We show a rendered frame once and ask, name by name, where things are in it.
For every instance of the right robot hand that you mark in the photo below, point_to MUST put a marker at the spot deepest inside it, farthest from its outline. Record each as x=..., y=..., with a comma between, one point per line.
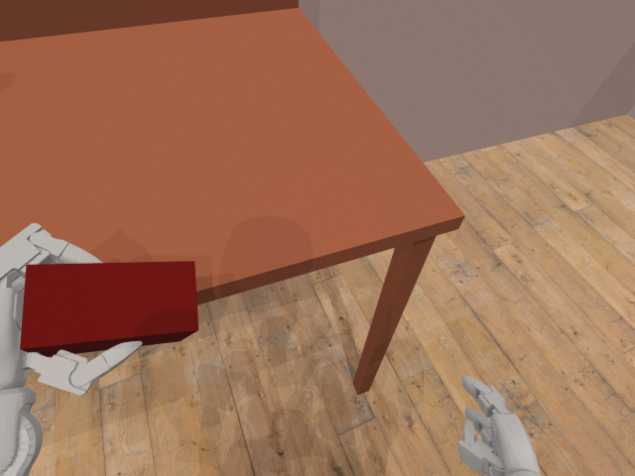
x=505, y=447

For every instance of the table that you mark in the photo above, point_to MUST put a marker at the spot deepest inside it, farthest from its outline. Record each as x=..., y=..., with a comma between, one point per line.
x=224, y=132

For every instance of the left robot hand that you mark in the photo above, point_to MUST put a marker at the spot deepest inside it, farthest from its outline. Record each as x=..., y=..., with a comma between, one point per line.
x=66, y=371

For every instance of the robot left forearm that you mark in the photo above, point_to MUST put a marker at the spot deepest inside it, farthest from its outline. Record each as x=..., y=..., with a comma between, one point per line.
x=21, y=435

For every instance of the sponge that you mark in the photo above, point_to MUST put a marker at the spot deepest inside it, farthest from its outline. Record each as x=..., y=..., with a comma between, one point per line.
x=92, y=307

